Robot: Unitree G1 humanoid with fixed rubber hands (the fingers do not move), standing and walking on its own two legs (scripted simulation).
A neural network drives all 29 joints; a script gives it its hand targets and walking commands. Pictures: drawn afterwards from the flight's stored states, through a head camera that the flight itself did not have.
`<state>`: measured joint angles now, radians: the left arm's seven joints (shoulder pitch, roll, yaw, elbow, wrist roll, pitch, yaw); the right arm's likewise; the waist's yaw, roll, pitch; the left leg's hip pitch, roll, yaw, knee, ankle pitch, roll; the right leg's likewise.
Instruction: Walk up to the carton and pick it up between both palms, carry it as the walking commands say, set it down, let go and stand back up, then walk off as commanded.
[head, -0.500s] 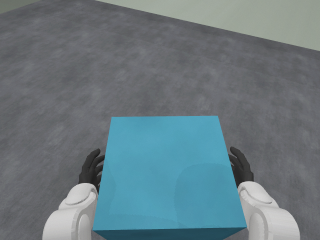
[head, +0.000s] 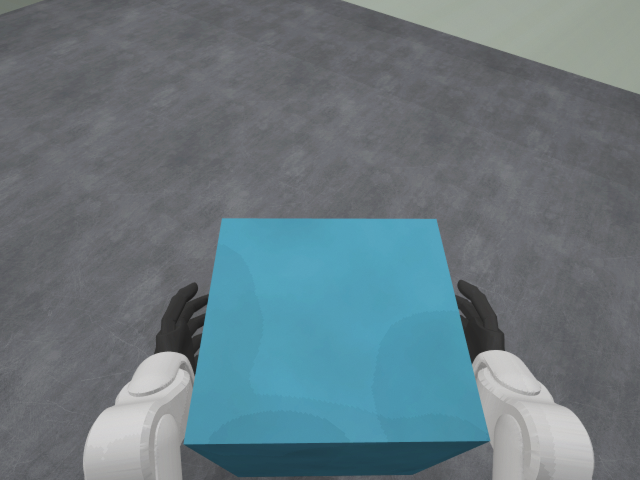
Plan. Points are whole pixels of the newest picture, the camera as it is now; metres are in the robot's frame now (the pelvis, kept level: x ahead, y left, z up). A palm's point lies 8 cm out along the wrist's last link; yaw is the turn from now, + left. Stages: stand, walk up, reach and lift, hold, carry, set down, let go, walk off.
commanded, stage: carry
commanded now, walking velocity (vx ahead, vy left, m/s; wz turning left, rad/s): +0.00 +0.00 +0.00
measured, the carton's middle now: (327, 360) +0.26 +0.01 +0.03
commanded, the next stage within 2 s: none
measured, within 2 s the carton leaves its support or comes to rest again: neither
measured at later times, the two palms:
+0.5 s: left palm (193, 293) +0.31 +0.16 +0.07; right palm (466, 303) +0.31 -0.15 +0.08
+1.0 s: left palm (210, 318) +0.28 +0.14 +0.08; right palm (500, 334) +0.27 -0.17 +0.08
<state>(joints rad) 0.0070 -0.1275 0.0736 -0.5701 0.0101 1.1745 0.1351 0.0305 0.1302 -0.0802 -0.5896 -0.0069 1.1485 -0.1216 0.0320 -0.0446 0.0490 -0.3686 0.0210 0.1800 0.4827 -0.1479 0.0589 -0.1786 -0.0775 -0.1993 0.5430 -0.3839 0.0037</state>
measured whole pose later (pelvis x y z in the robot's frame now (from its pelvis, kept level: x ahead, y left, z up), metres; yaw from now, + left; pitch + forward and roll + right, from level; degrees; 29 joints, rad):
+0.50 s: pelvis +0.07 +0.01 +0.00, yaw -1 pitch +4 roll +1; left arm 0.01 -0.13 0.08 -0.54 0.01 1.19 0.14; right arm 0.01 0.13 -0.08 -0.57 -0.02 1.20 -0.13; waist 0.01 0.00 -0.03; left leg -0.33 0.01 0.20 0.57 -0.31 0.05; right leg -0.11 -0.09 -0.17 0.54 -0.45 0.03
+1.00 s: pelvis +0.04 -0.01 -0.01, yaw -2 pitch +0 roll +2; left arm -0.01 -0.13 0.09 -0.47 0.03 1.22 0.13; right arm -0.02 0.13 -0.10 -0.48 -0.02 1.21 -0.13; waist -0.01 -0.04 -0.07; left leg -0.32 0.04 0.21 0.61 -0.29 0.03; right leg -0.11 -0.07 -0.16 0.59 -0.48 0.00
